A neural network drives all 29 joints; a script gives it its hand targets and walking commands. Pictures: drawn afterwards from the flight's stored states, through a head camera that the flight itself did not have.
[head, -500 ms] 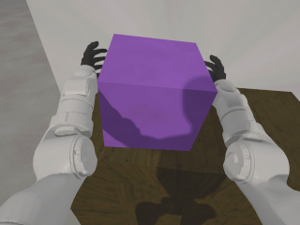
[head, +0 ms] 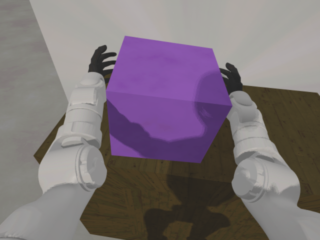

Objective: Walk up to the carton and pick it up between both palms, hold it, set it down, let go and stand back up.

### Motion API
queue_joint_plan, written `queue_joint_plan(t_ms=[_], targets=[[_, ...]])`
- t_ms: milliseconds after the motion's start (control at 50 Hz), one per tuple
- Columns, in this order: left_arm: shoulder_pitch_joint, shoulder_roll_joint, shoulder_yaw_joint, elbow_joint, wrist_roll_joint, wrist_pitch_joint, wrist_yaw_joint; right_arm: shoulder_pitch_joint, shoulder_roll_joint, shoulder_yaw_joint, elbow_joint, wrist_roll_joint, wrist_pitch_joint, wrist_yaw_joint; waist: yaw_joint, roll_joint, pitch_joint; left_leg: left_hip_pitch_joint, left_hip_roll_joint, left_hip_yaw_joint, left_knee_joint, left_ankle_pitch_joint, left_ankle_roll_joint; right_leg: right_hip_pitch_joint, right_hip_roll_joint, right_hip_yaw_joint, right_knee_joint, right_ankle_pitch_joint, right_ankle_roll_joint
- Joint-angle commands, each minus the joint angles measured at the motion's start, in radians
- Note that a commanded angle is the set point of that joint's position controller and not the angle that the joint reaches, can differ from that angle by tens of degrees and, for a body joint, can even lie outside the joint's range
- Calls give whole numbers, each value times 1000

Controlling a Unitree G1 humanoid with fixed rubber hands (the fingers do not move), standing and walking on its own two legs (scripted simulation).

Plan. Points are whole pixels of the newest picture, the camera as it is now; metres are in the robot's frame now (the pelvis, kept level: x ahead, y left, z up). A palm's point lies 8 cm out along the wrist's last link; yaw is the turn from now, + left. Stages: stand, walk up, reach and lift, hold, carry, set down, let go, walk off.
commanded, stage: set down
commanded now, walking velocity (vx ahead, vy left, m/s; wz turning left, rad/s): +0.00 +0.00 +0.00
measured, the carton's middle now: (163, 100) +0.45 -0.05 +0.15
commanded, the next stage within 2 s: none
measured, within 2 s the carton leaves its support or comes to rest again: neither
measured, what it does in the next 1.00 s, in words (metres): stands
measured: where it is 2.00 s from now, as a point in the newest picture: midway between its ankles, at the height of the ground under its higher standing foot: outside the picture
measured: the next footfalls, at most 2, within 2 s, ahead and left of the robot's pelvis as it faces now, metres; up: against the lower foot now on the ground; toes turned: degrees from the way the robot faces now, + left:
none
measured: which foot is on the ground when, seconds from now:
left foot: down 0.00-1.00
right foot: down 0.00-1.00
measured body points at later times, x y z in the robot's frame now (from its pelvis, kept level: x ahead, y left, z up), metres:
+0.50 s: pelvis +0.01 +0.01 +0.00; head +0.01 +0.01 +0.45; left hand +0.48 +0.11 +0.19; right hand +0.42 -0.23 +0.16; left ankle -0.02 +0.13 -0.75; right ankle +0.02 -0.11 -0.75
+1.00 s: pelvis +0.00 +0.01 +0.00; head +0.00 +0.01 +0.45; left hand +0.47 +0.11 +0.18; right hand +0.41 -0.23 +0.15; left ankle -0.02 +0.13 -0.75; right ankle +0.02 -0.11 -0.75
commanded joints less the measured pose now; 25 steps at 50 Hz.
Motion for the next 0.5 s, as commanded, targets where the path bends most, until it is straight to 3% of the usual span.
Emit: queue_joint_plan(t_ms=[0, 180, 300, 480], targets=[[-517, -458, -129, -32, -22, -1, -99, -704, 359, 173, -146, 24, -94, 130, -2, 61, -448, 62, -27, 101, -9, 220, -44, 314, -1, -74, 62, 417, 76], [-479, -478, -140, -59, -21, -23, -84, -690, 366, 217, -193, 26, -124, 154, 24, 32, -496, 68, -22, 105, 6, 295, -43, 329, 9, -77, 86, 505, 79], [-494, -494, -168, -92, -39, -53, -70, -674, 384, 234, -201, 14, -152, 160, 24, 7, -560, 55, -19, 104, 22, 324, -39, 348, 5, -70, 112, 587, 79], [-457, -512, -172, -63, -27, -62, -76, -625, 387, 205, -163, -15, -171, 155, 16, 18, -508, 63, -20, 105, 17, 307, -39, 327, 0, -66, 102, 559, 83]])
